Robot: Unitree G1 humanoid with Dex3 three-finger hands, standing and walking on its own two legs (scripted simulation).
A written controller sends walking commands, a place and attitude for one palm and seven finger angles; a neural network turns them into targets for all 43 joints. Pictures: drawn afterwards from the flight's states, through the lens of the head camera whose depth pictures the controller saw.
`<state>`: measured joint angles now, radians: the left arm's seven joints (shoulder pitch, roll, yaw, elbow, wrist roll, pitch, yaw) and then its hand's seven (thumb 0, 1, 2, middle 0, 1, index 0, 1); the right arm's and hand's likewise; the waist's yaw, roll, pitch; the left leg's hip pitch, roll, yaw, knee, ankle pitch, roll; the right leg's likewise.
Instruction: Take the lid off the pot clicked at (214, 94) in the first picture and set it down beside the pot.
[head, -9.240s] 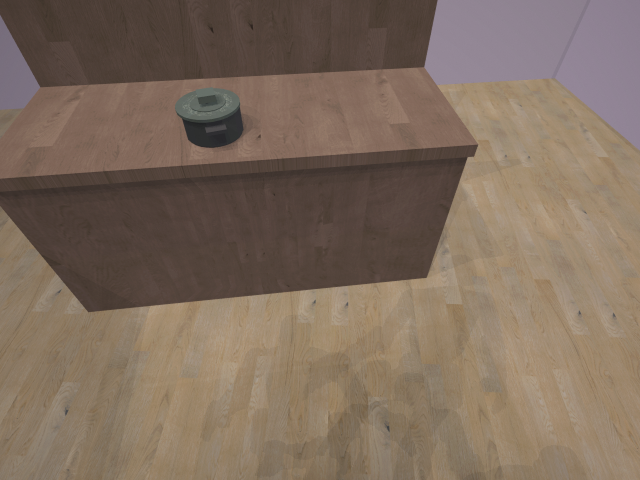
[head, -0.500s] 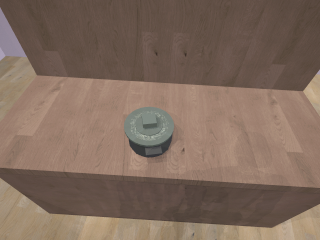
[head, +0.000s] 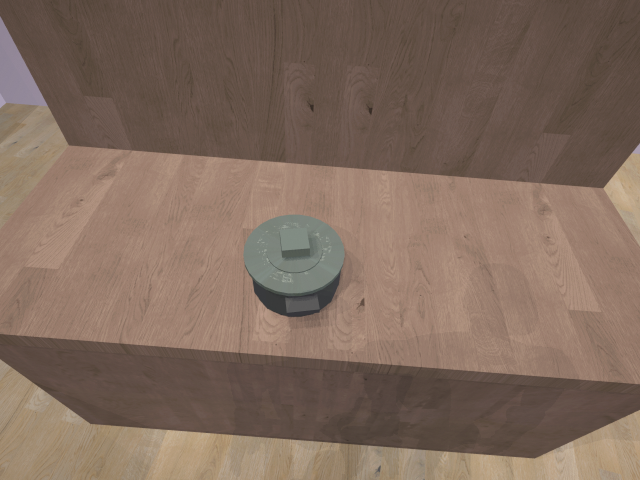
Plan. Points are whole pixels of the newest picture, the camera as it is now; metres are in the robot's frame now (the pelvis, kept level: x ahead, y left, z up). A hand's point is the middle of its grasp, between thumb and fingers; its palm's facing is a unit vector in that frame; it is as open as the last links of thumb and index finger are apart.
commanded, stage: look again from close up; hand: left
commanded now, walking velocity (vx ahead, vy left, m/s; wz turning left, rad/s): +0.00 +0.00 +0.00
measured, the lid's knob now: (294, 242) +0.47 +0.08 -0.01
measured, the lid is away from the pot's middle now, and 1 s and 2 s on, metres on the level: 0.00 0.00 0.00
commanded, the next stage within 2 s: shuffle to correct the standing spot in 0.60 s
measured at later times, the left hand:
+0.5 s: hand out of the picture -0.03 +0.16 -0.18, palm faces +0.03 -0.99 -0.13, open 7.3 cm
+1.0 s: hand out of the picture -0.05 +0.16 -0.18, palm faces +0.02 -0.99 -0.12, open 7.3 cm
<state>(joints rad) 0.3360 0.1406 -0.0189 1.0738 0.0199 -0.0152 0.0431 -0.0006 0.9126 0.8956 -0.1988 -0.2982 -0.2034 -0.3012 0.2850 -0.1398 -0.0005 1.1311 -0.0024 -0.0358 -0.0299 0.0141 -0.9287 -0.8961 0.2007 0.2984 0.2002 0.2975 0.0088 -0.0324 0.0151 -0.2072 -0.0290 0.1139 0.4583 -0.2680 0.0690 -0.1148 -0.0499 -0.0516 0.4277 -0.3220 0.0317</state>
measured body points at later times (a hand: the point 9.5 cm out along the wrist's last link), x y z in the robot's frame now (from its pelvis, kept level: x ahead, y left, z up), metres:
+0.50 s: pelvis +0.00 +0.01 +0.00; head +0.01 +0.02 +0.45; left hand -0.03 +0.21 -0.17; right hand -0.02 -0.21 -0.15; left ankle -0.01 +0.07 -0.74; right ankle -0.06 -0.14 -0.74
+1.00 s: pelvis -0.01 +0.01 +0.00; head +0.01 +0.04 +0.45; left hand -0.05 +0.22 -0.17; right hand -0.04 -0.20 -0.15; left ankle -0.01 +0.07 -0.74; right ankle -0.06 -0.14 -0.74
